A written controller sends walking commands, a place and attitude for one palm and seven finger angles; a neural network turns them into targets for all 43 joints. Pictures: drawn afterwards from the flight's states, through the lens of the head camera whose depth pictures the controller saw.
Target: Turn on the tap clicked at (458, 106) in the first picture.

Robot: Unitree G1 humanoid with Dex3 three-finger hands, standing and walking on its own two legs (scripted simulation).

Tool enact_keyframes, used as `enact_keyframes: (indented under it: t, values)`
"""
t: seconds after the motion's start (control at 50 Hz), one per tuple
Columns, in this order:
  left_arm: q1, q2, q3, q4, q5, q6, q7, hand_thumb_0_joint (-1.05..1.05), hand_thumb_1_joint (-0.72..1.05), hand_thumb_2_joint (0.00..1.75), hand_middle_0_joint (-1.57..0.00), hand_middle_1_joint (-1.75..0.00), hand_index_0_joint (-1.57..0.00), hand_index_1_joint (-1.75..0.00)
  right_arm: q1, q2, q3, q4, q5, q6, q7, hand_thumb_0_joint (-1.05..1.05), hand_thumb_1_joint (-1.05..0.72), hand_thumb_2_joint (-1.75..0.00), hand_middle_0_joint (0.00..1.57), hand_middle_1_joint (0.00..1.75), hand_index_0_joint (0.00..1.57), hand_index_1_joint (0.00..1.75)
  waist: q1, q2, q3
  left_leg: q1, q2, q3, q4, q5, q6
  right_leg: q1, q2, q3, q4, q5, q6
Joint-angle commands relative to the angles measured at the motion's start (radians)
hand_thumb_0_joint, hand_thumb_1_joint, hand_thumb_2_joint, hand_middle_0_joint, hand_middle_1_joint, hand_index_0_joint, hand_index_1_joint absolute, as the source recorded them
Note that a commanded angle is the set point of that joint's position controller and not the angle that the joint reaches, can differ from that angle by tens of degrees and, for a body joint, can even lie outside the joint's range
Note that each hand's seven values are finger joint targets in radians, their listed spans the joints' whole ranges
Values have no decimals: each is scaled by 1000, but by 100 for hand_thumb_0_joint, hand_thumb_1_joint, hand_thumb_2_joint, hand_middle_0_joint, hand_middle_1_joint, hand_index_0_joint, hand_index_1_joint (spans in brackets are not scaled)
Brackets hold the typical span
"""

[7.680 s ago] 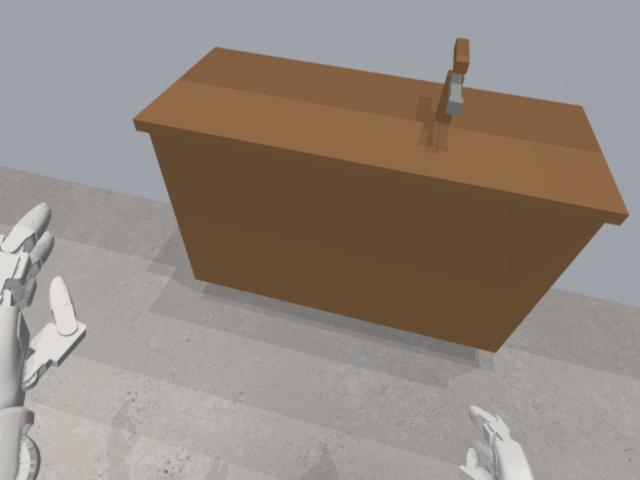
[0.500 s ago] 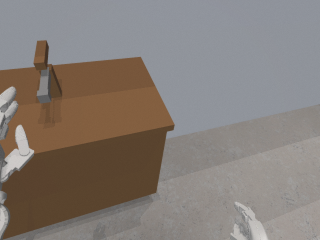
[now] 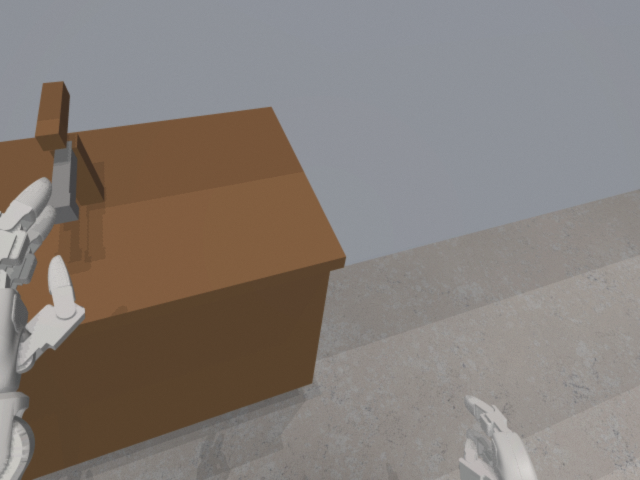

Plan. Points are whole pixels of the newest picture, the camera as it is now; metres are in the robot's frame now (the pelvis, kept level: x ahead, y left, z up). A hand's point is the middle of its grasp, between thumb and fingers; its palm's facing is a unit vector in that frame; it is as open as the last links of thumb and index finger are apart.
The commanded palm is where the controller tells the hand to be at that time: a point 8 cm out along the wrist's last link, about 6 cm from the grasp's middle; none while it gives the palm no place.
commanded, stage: look again from close up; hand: left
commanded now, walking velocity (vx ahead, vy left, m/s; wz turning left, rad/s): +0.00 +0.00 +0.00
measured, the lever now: (62, 208) +0.40 +0.38 +0.08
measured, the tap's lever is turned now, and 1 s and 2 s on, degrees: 0 0 0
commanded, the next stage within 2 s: shuffle to correct the standing spot in 0.02 s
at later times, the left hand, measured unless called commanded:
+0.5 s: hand (58, 305) +0.23 +0.27 +0.15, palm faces +0.41 -0.84 -0.34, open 7.4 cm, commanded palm +0.17 +0.30 +0.17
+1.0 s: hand (34, 263) +0.25 +0.28 +0.19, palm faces +0.38 -0.80 -0.47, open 7.5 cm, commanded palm +0.16 +0.32 +0.17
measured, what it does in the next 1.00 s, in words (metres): steps on the spot: right foot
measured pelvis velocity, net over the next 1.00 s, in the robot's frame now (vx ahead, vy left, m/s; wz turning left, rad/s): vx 0.02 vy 0.03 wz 0.07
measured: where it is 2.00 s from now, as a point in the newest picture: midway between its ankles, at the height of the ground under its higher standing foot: outside the picture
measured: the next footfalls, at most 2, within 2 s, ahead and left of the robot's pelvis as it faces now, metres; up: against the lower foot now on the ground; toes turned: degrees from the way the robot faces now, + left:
right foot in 1.00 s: +0.10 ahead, -0.05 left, +0.00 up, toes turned +2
left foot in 1.24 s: +0.15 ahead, +0.21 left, +0.00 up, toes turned +4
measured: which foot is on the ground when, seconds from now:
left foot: down 0.00-0.98, up 1.00-1.00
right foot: down 0.00-0.78, up 0.80-0.98, down 1.00-1.00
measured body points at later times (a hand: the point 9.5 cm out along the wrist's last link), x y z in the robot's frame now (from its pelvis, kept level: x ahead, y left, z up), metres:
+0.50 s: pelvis +0.02 +0.02 -0.01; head +0.02 +0.03 +0.44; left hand +0.20 +0.31 +0.17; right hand +0.19 -0.21 -0.08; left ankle +0.00 +0.06 -0.74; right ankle -0.01 -0.12 -0.74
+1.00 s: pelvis +0.02 +0.03 -0.01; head +0.05 +0.05 +0.44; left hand +0.22 +0.32 +0.21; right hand +0.21 -0.17 -0.08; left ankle +0.02 +0.08 -0.71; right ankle +0.06 -0.05 -0.74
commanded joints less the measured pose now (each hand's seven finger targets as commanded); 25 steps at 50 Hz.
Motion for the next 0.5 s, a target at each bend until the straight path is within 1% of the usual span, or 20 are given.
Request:
enact_keyframes:
  t: [0.0, 0.06, 0.08, 0.1, 0.12, 0.14, 0.18, 0.2, 0.22, 0.24, 0.28, 0.3, 0.32, 0.36, 0.38, 0.4, 0.42, 0.44, 0.46, 0.48]
  values:
    - [-25, 171, 114, -208, -4, -45, 26, 0, 90, 90, -20, -30, -20, -30, -83, -123, -53, -159, 12, -35, -18, 0, -90, -90, 20, 30, 20, 30, 3, 80, -211, 78, 126, -119, -36, 482, -116, 113, -63, 46, 27, 319, -31]
    - [-27, 174, 119, -214, -9, -42, 27, 0, 90, 90, -20, -30, -20, -30, -89, -122, -54, -167, 13, -24, -21, 0, -90, -90, 20, 30, 20, 30, 3, 87, -203, 71, 129, -119, -40, 463, -112, 111, -61, 46, 27, 298, -29]
    - [-34, 169, 110, -217, -10, -42, 26, 0, 90, 90, -20, -30, -20, -30, -91, -120, -53, -170, 14, -22, -22, 0, -90, -90, 20, 30, 20, 30, 4, 93, -193, 71, 130, -121, -50, 442, -113, 103, -60, 46, 26, 274, -28]
    - [-52, 172, 109, -227, -9, -40, 27, 0, 90, 90, -20, -30, -20, -30, -93, -118, -51, -168, 13, -19, -26, 0, -90, -90, 20, 30, 20, 30, 3, 114, -185, 70, 132, -126, -57, 438, -115, 98, -62, 43, 27, 260, -28]
    - [-51, 169, 105, -226, -7, -40, 28, 0, 90, 90, -20, -30, -20, -30, -88, -122, -54, -167, 11, -17, -24, 0, -90, -90, 20, 30, 20, 30, 1, 117, -188, 66, 132, -120, -53, 416, -111, 100, -59, 46, 32, 252, -28]
    - [-44, 164, 98, -214, -8, -38, 27, 0, 90, 90, -20, -30, -20, -30, -91, -122, -54, -172, 11, -17, -22, 0, -90, -90, 20, 30, 20, 30, 4, 107, -179, 52, 133, -122, -55, 367, -102, 101, -67, 48, 28, 232, -28]
    - [-52, 160, 92, -203, -6, -38, 30, 0, 90, 90, -20, -30, -20, -30, -89, -127, -59, -171, 10, -15, -21, 0, -90, -90, 20, 30, 20, 30, 1, 80, -171, -4, 127, -125, -57, 215, -78, 122, -82, 64, 27, 178, -35]
    - [-57, 162, 92, -200, -5, -37, 31, 0, 90, 90, -20, -30, -20, -30, -89, -128, -60, -168, 9, -13, -23, 0, -90, -90, 20, 30, 20, 30, -2, 79, -161, -29, 123, -131, -58, 154, -70, 121, -92, 72, 30, 149, -41]
    - [-58, 152, 81, -192, -6, -38, 31, 0, 90, 90, -20, -30, -20, -30, -88, -128, -60, -169, 8, -12, -23, 0, -90, -90, 20, 30, 20, 30, -4, 68, -152, -40, 115, -128, -57, 79, -59, 104, -95, 87, 25, 98, -47]
    - [-66, 154, 79, -194, -4, -39, 31, 0, 90, 90, -20, -30, -20, -30, -90, -130, -63, -171, 8, -14, -23, 0, -90, -90, 20, 30, 20, 30, -6, 69, -137, -50, 110, -127, -51, 23, -47, 84, -103, 103, 16, 53, -51]
    - [-78, 153, 73, -172, -2, -40, 32, 0, 90, 90, -20, -30, -20, -30, -90, -128, -63, -169, 7, -13, -23, 0, -90, -90, 20, 30, 20, 30, -9, 62, -95, -86, 102, -138, -50, -104, -29, 35, -117, 133, -8, -79, -60]
    - [-109, 151, 65, -185, 0, -40, 31, 0, 90, 90, -20, -30, -20, -30, -90, -132, -64, -167, 8, -12, -23, 0, -90, -90, 20, 30, 20, 30, -14, 70, -65, -102, 103, -152, -52, -148, -27, 5, -122, 142, -9, -131, -68]
    - [-119, 152, 66, -174, 3, -42, 32, 0, 90, 90, -20, -30, -20, -30, -88, -131, -63, -166, 7, -12, -23, 0, -90, -90, 20, 30, 20, 30, -14, 64, -48, -112, 101, -156, -54, -186, -21, -19, -119, 147, -9, -171, -70]
    - [-136, 156, 70, -164, 8, -47, 33, 0, 90, 90, -20, -30, -20, -30, -86, -134, -65, -166, 9, -15, -24, 0, -90, -90, 20, 30, 20, 30, -15, 73, -30, -135, 110, -184, -73, -221, -13, -25, -107, 129, 23, -187, -67]
    - [-137, 164, 79, -157, 8, -48, 34, 0, 90, 90, -20, -30, -20, -30, -85, -134, -66, -165, 8, -17, -25, 0, -90, -90, 20, 30, 20, 30, -14, 77, -35, -137, 118, -197, -81, -221, -8, -17, -100, 118, 46, -171, -64]
    - [-173, 173, 80, -197, 10, -53, 33, 0, 90, 90, -20, -30, -20, -30, -88, -138, -66, -166, 11, -18, -25, 0, -90, -90, 20, 30, 20, 30, -19, 125, -41, -145, 132, -223, -101, -202, -11, 3, -88, 88, 103, -123, -59]
    - [-160, 181, 92, -189, 10, -58, 33, 0, 90, 90, -20, -30, -20, -30, -83, -136, -67, -164, 10, -22, -25, 0, -90, -90, 20, 30, 20, 30, -16, 137, -59, -129, 145, -246, -114, -160, -12, 10, -67, 55, 156, -62, -50]
    - [-157, 180, 92, -198, 11, -61, 32, 0, 90, 90, -20, -30, -20, -30, -81, -138, -69, -168, 10, -25, -24, 0, -90, -90, 20, 30, 20, 30, -15, 154, -69, -109, 157, -262, -115, -77, -19, 10, -55, 25, 195, -8, -42]
    - [-147, 188, 98, -218, 10, -66, 31, 0, 90, 90, -20, -30, -20, -30, -79, -137, -70, -168, 9, -28, -21, 0, -90, -90, 20, 30, 20, 30, -12, 166, -95, -71, 160, -259, -90, 36, -23, 9, -52, 10, 206, 21, -38]
    - [-134, 196, 107, -235, 9, -70, 30, 0, 90, 90, -20, -30, -20, -30, -74, -136, -71, -167, 7, -31, -18, 0, -90, -90, 20, 30, 20, 30, -11, 163, -125, -33, 159, -248, -56, 180, -34, 15, -53, -4, 204, 44, -38]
